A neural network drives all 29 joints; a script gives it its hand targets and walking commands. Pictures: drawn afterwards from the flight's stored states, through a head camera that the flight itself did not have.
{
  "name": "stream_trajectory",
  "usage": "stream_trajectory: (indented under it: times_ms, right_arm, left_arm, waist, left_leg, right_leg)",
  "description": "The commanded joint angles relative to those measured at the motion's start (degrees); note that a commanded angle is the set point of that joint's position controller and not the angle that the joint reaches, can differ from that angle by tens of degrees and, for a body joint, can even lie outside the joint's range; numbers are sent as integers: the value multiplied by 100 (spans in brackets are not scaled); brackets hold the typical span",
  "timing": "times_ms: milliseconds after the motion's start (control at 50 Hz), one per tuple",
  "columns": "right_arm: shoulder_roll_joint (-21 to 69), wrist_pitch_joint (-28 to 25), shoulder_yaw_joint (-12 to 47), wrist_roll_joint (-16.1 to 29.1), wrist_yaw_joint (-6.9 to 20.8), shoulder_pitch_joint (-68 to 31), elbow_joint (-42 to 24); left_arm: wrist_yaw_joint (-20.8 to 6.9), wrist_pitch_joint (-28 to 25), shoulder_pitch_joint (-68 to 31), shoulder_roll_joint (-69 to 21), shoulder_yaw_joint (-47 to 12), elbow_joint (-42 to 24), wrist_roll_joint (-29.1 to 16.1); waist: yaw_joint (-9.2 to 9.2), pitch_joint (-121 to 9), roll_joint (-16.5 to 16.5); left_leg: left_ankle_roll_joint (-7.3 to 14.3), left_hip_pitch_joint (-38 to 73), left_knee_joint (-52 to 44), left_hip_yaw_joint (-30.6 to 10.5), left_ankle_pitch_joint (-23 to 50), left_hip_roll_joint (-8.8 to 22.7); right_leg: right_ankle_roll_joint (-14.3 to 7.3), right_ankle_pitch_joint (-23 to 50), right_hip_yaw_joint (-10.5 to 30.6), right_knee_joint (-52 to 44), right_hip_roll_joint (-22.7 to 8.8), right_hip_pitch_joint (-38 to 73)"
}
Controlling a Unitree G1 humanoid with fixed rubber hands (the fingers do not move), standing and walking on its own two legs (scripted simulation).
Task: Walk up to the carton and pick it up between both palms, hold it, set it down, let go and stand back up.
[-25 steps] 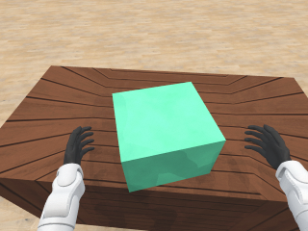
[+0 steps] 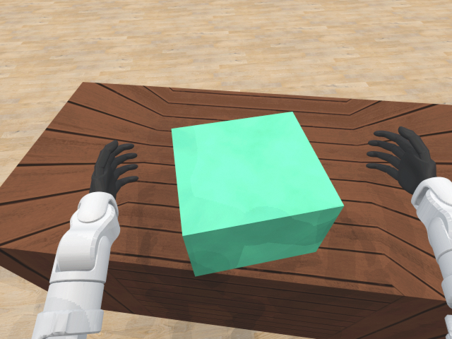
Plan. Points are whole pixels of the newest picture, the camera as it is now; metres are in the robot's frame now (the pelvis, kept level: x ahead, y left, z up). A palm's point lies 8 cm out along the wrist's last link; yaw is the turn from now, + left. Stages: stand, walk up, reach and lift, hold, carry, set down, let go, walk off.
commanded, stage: reach and lift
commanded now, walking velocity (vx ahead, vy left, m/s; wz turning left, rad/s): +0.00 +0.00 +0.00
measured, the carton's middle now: (245, 191) +0.44 +0.03 -0.04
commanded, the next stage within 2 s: none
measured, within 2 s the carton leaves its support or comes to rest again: neither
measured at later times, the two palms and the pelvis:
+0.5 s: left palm (111, 159) +0.37 +0.26 +0.12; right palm (398, 137) +0.47 -0.23 +0.13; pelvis +0.00 -0.01 +0.00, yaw +1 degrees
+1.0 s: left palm (135, 196) +0.36 +0.24 +0.02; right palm (367, 173) +0.46 -0.21 +0.04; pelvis -0.01 -0.01 -0.02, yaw +0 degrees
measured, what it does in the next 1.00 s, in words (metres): stands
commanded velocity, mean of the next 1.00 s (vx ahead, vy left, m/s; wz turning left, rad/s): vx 0.00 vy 0.00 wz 0.00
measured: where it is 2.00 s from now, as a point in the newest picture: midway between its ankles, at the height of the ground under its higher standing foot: outside the picture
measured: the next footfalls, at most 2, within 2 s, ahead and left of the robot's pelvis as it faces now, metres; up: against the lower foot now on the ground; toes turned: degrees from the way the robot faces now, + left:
none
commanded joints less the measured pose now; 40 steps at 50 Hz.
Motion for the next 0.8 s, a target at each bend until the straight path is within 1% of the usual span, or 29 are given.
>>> stream_trajectory:
  times_ms: [0,20,100,140,180,200,220,240,260,280,300,320,360,380,440,480,500,520,560,580,600,620,640,660,680,720,740,760,780]
  right_arm:
    - [-1345,-53,-411,39,-35,-2059,-720]
    - [-1360,-16,-416,35,-49,-2186,-700]
    - [-1330,131,-367,13,-92,-2586,-446]
    - [-1359,153,-393,-1,-118,-2755,-374]
    - [-1346,192,-324,-3,-142,-2944,-308]
    - [-1355,218,-340,-21,-158,-3064,-212]
    - [-1343,242,-301,-19,-171,-3210,-181]
    - [-1326,277,-288,-27,-178,-3340,-80]
    - [-1303,313,-231,-25,-171,-3381,60]
    - [-1282,334,-217,-30,-171,-3500,160]
    - [-1269,333,-209,-47,-176,-3652,154]
    - [-1242,344,-189,-60,-177,-3705,342]
    - [-1162,294,-133,-93,-195,-3802,480]
    - [-1098,258,-108,-123,-211,-3803,654]
    - [-872,46,-43,-218,-261,-3550,1147]
    - [-764,-204,30,-259,-281,-3431,1265]
    - [-738,-340,-17,-308,-290,-3423,1365]
    - [-704,-489,-8,-362,-297,-3436,1426]
    - [-675,-853,-66,-448,-308,-3536,1348]
    - [-664,-1015,-71,-474,-309,-3567,1411]
    - [-692,-1173,-147,-528,-320,-3660,1417]
    - [-692,-1310,-123,-547,-319,-3730,1482]
    - [-685,-1417,-110,-566,-327,-3790,1559]
    - [-638,-1517,-66,-562,-333,-3854,1613]
    - [-575,-1612,-18,-571,-335,-3839,1771]
    - [-629,-1801,12,-546,-344,-4013,1910]
    - [-569,-1854,98,-537,-344,-3946,2235]
    - [-571,-1929,132,-490,-350,-4018,2385]
    - [-536,-2008,209,-459,-354,-4039,2580]
  left_arm:
    - [6,-34,-1740,756,213,-754,-19]
    - [1,2,-1832,796,205,-686,-55]
    - [1,84,-2306,901,227,-432,-95]
    - [8,92,-2496,942,200,-418,-133]
    - [9,107,-2617,995,239,-230,-140]
    - [-5,132,-2730,991,209,-74,-160]
    - [-9,140,-2885,1045,219,-4,-176]
    - [-8,153,-3032,1065,194,122,-189]
    - [-5,154,-3081,1062,196,261,-185]
    - [-7,134,-3215,1090,168,396,-221]
    - [5,96,-3410,1129,169,421,-261]
    - [5,65,-3458,1100,127,652,-268]
    - [-7,-54,-3571,1116,140,881,-262]
    - [-29,-123,-3588,1081,111,1061,-253]
    - [-130,-436,-3379,899,56,1477,-107]
    - [-185,-727,-3237,864,90,1637,16]
    - [-209,-894,-3244,825,50,1738,49]
    - [-215,-1080,-3255,816,73,1880,110]
    - [-199,-1494,-3325,785,11,1882,103]
    - [-177,-1684,-3334,755,-26,1969,134]
    - [-153,-1864,-3425,731,-85,1984,127]
    - [-124,-2031,-3477,722,-102,2096,119]
    - [-108,-2178,-3489,684,-159,2254,93]
    - [-98,-2330,-3518,646,-198,2391,41]
    - [-93,-2498,-3521,613,-220,2603,17]
    - [-51,-2814,-3722,632,-314,2808,-83]
    - [-45,-2950,-3667,597,-341,3132,-72]
    - [-40,-3087,-3772,603,-383,3274,-106]
    - [-37,-3227,-3779,591,-414,3524,-126]
  waist:
    - [29,-2449,-423]
    - [9,-2445,-475]
    - [45,-2567,-460]
    - [3,-2708,-449]
    - [65,-2764,-499]
    - [23,-2730,-516]
    - [68,-2780,-504]
    - [56,-2786,-489]
    - [96,-2757,-477]
    - [89,-2761,-525]
    - [120,-2866,-531]
    - [101,-2847,-553]
    - [145,-2995,-584]
    - [124,-2931,-583]
    - [77,-2869,-493]
    - [149,-2854,-474]
    - [93,-2838,-468]
    - [154,-2821,-437]
    - [177,-3028,-458]
    - [190,-3083,-399]
    - [144,-3258,-369]
    - [176,-3314,-375]
    - [154,-3392,-432]
    - [178,-3485,-495]
    - [193,-3543,-505]
    - [197,-3868,-518]
    - [197,-3785,-550]
    - [179,-3883,-555]
    - [216,-3898,-552]
  left_leg:
    - [-102,156,25,-44,2104,-335]
    - [-97,102,24,-44,2101,-329]
    - [-81,-77,8,-34,2007,-337]
    - [-105,-79,16,-44,2069,-328]
    - [-99,-142,38,-36,2110,-329]
    - [-96,-193,35,-60,2055,-323]
    - [-89,-251,19,-42,2028,-328]
    - [-79,-316,9,-43,1971,-326]
    - [-75,-374,0,-50,1937,-319]
    - [-68,-423,5,-45,1902,-310]
    - [-73,-466,8,-39,1898,-306]
    - [-68,-500,19,-51,1887,-296]
    - [-62,-568,59,-38,1924,-301]
    - [-68,-621,76,-47,1931,-300]
    - [-92,-690,133,-63,2066,-301]
    - [-102,-693,157,-54,2217,-304]
    - [-108,-767,142,-64,2147,-308]
    - [-100,-843,130,-42,2101,-318]
    - [-105,-862,182,-21,2181,-298]
    - [-119,-861,221,-15,2236,-291]
    - [-146,-858,260,-4,2262,-281]
    - [-143,-881,308,-2,2227,-270]
    - [-132,-897,351,12,2187,-255]
    - [-114,-967,390,23,2152,-242]
    - [-107,-1034,436,24,2125,-236]
    - [-129,-1073,530,36,2125,-200]
    - [-126,-1105,583,32,2119,-181]
    - [-133,-1138,629,28,2109,-165]
    - [-142,-1225,677,42,2095,-166]
  right_leg:
    - [22,1875,296,276,193,1933]
    - [42,1934,289,288,193,1945]
    - [74,1983,305,328,165,2025]
    - [82,2051,277,351,177,2049]
    - [101,2115,272,370,177,2121]
    - [110,2135,274,383,171,2103]
    - [113,2141,270,398,165,2129]
    - [115,2093,276,404,157,2134]
    - [106,2022,280,410,149,2125]
    - [110,1970,285,407,147,2093]
    - [115,1971,282,423,145,2096]
    - [116,1968,280,433,148,2062]
    - [143,2018,297,463,130,2127]
    - [150,2038,301,488,123,2139]
    - [154,2228,279,553,114,2197]
    - [160,2360,265,571,122,2260]
    - [175,2319,247,568,115,2232]
    - [183,2274,238,584,104,2234]
    - [199,2309,175,645,124,2156]
    - [190,2328,156,669,137,2118]
    - [191,2325,119,698,152,2049]
    - [186,2238,110,717,154,1937]
    - [194,2183,99,733,159,1842]
    - [195,2139,96,763,164,1783]
    - [199,2093,99,810,157,1706]
    - [198,2013,60,886,176,1503]
    - [185,1949,66,906,182,1388]
    - [181,1911,65,930,182,1292]
    - [178,1862,61,969,181,1207]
